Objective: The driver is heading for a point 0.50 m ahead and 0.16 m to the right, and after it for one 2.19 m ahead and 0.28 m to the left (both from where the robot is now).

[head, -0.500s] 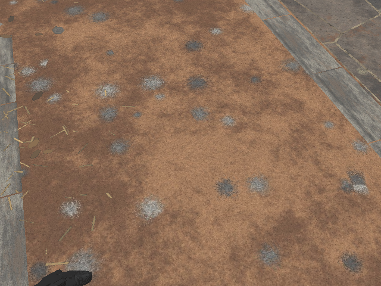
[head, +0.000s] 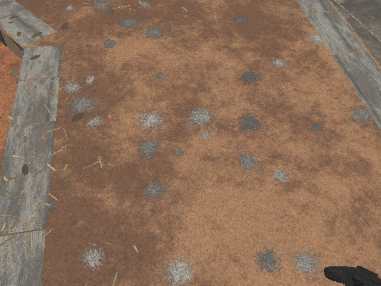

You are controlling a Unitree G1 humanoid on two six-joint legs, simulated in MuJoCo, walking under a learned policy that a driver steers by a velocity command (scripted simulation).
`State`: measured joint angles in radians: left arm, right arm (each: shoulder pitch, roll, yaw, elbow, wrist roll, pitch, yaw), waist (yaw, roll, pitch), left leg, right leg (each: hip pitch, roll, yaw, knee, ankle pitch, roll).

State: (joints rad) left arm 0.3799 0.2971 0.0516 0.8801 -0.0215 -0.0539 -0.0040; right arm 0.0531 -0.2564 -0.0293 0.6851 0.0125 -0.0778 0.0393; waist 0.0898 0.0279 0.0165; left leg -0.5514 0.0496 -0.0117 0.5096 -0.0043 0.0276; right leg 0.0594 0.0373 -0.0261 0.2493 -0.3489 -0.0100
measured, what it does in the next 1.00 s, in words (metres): walks ahead: left foot, then right foot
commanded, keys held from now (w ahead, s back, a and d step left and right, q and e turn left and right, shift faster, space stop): w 0.04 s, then w+e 0.24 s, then e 0.32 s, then q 0.12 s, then w+q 0.28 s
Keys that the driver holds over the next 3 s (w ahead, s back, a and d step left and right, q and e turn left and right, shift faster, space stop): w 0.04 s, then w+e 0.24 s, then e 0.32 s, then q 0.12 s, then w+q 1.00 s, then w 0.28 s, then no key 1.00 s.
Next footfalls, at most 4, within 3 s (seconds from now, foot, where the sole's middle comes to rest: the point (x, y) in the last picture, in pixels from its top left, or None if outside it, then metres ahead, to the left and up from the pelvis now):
0.04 left None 0.20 0.12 -0.77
0.54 right None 0.43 -0.12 -0.77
1.06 left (177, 281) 0.47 0.12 -0.77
1.48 right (245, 202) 0.80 -0.11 -0.77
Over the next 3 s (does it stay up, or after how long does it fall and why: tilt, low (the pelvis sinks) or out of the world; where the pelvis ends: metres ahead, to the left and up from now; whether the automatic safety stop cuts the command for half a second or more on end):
stays up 1.09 0.14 0.00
